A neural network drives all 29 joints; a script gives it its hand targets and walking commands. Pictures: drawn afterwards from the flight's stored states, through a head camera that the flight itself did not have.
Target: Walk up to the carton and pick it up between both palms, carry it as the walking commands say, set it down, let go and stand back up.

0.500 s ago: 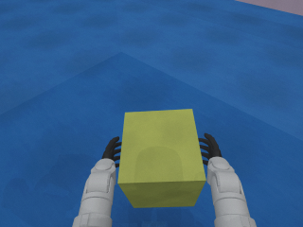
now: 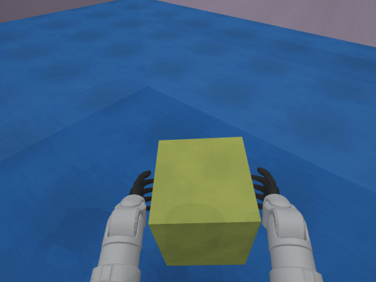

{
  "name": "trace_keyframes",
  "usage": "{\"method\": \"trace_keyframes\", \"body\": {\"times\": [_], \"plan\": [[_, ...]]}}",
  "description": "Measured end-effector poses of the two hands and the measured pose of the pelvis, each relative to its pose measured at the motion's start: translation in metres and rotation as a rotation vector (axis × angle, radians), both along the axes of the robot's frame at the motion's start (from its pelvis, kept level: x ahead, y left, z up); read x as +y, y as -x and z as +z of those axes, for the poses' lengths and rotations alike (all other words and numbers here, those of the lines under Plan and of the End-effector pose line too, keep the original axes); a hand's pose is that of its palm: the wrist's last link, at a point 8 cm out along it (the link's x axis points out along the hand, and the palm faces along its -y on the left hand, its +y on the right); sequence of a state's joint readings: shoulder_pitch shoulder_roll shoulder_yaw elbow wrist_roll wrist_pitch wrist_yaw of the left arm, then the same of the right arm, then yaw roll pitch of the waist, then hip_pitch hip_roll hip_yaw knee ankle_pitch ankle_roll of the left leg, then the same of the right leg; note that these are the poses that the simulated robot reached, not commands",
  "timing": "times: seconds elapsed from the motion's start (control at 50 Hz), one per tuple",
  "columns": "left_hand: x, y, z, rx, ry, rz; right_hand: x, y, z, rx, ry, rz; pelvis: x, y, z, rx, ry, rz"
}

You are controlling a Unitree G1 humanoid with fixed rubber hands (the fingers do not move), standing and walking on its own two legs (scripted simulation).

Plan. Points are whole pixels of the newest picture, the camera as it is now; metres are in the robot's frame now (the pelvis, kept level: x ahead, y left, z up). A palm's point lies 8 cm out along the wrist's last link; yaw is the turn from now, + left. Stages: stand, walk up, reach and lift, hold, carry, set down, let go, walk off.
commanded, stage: reach and lift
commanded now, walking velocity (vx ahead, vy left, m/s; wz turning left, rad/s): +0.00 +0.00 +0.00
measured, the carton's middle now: (202, 203) +0.33 -0.01 -0.02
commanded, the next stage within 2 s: hold in 0.74 s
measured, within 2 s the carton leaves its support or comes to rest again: neither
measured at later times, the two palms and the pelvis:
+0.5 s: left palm (135, 193) +0.31 +0.14 +0.04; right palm (266, 190) +0.32 -0.15 +0.06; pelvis +0.01 +0.00 +0.00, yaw +0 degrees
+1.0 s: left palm (135, 208) +0.28 +0.14 +0.03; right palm (270, 203) +0.29 -0.15 +0.05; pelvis +0.00 -0.01 +0.00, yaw +0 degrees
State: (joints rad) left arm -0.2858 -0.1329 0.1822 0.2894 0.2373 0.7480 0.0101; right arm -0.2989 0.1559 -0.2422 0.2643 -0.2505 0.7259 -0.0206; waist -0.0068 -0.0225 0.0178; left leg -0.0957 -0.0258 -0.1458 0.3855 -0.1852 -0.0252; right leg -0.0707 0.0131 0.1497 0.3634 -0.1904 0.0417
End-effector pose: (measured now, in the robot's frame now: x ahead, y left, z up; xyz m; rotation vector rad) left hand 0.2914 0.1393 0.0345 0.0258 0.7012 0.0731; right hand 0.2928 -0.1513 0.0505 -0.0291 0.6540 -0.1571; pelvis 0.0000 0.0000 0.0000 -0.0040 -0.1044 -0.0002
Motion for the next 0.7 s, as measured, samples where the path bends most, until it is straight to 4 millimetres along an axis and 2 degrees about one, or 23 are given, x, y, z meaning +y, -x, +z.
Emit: {"method": "trace_keyframes", "body": {"times": [0.14,0.26,0.44,0.56,0.64,0.7], "plan": [[0.000,0.000,0.006,0.000,-0.029,-0.005,0.000,0.001,-0.002,0.001,-0.014,0.007,0.001,0.015,-0.003,-0.009,-0.003,-0.008],[0.001,-0.010,0.012,-0.003,-0.032,-0.007,0.000,-0.012,0.007,-0.001,0.001,0.019,0.000,0.017,-0.005,-0.008,-0.004,-0.010],[0.004,-0.021,0.012,-0.006,-0.016,0.009,0.004,-0.027,0.012,-0.004,0.017,0.035,-0.005,-0.002,-0.003,0.001,-0.002,-0.009],[0.006,-0.010,0.002,0.008,-0.006,0.023,0.006,-0.017,0.000,0.009,0.006,0.030,-0.005,-0.020,0.000,-0.004,0.003,0.000],[0.003,-0.003,-0.005,0.022,-0.009,0.029,0.003,-0.013,-0.006,0.022,0.006,0.036,-0.004,-0.023,0.001,-0.002,0.000,0.007],[0.001,0.001,-0.003,0.006,-0.023,0.020,0.001,-0.009,-0.004,0.007,0.001,0.034,-0.005,-0.025,0.002,0.008,0.000,0.010]]}}
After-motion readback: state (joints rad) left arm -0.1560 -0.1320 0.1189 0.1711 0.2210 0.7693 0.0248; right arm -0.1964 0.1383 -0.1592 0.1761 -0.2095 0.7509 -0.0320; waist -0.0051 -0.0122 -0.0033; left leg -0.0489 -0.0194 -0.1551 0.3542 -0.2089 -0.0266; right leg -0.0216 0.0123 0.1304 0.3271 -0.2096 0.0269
